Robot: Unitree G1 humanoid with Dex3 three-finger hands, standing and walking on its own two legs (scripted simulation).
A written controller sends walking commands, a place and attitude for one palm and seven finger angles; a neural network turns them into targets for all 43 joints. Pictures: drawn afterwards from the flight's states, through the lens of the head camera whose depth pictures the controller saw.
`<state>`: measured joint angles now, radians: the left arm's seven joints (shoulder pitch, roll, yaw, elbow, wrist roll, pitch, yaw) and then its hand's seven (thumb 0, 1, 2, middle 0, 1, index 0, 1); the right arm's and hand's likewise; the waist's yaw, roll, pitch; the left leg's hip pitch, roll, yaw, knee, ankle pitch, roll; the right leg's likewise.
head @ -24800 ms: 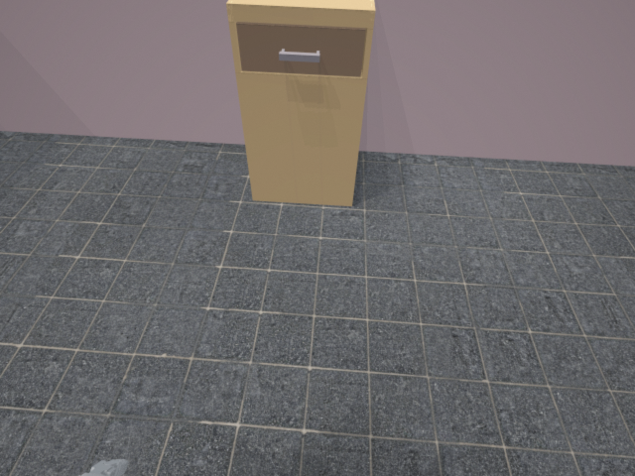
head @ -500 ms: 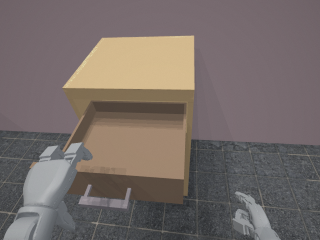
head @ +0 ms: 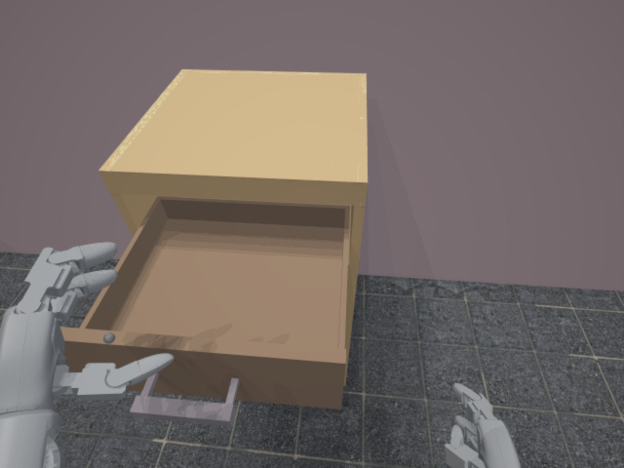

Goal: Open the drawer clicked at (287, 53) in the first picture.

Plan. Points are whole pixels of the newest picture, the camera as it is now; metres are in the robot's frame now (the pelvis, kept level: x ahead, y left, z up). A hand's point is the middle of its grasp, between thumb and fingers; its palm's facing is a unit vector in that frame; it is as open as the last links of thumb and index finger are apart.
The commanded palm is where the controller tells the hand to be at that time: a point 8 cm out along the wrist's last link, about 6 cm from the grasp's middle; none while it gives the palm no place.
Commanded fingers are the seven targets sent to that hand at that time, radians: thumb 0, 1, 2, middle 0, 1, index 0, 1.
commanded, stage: draw the hand back to the body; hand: left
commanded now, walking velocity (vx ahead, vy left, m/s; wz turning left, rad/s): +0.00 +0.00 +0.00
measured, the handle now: (188, 396) +0.22 +0.21 -0.06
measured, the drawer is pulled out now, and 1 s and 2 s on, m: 0.30 0.30 0.30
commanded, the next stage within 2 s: step back with the hand held close in 0.60 s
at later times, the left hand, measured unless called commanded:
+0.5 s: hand (97, 348) +0.18 +0.23 +0.15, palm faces +0.41 -0.82 -0.40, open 7.9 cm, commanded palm +0.13 +0.27 +0.18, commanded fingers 0.00 0.90 0.90 -0.20 -0.30 -0.20 -0.30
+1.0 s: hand (79, 364) +0.17 +0.24 +0.15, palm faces +0.32 -0.82 -0.48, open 7.4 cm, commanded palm +0.10 +0.29 +0.18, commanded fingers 0.00 0.90 0.90 -0.20 -0.30 -0.20 -0.30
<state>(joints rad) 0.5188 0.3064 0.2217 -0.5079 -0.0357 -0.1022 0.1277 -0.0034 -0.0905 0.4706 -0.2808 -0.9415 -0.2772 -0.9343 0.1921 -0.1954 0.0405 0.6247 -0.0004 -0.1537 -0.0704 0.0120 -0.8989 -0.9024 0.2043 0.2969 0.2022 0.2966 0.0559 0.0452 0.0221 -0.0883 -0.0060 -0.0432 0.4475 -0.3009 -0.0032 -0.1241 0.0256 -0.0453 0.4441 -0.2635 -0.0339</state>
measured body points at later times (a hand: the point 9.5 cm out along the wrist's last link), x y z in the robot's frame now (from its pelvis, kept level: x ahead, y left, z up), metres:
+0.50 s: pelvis +0.00 -0.01 +0.00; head -0.01 -0.04 +0.45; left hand +0.15 +0.27 +0.18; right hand +0.21 -0.22 -0.08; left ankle -0.03 +0.12 -0.74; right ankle -0.01 -0.10 -0.74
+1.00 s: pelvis -0.02 +0.01 +0.00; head +0.01 +0.00 +0.45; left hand +0.14 +0.28 +0.17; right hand +0.17 -0.24 -0.09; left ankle -0.03 +0.12 -0.74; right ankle -0.01 -0.10 -0.74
